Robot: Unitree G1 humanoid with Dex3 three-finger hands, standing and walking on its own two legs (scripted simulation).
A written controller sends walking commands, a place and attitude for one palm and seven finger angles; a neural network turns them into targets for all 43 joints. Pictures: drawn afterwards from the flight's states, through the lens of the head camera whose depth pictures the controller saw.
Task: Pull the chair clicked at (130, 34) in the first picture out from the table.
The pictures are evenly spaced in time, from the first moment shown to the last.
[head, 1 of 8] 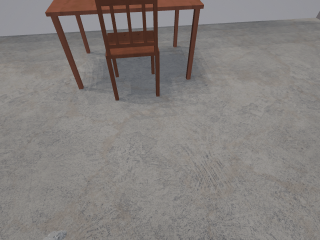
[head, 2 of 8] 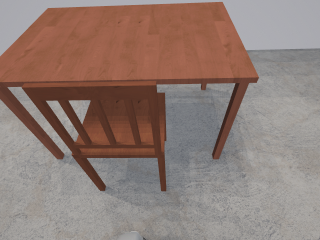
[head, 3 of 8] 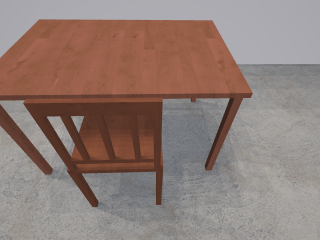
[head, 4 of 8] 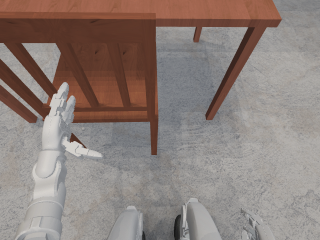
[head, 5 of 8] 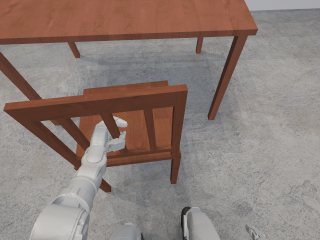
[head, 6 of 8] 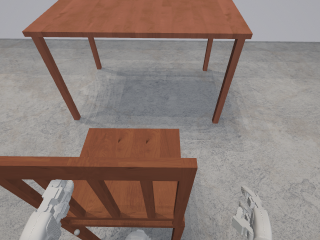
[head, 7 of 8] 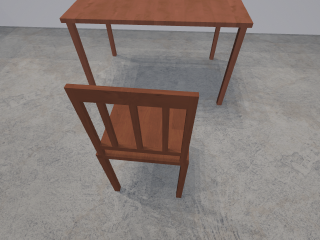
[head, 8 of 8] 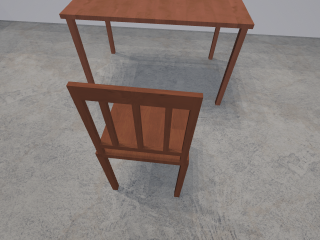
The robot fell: no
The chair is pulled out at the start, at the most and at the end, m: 0.00 0.63 0.60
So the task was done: yes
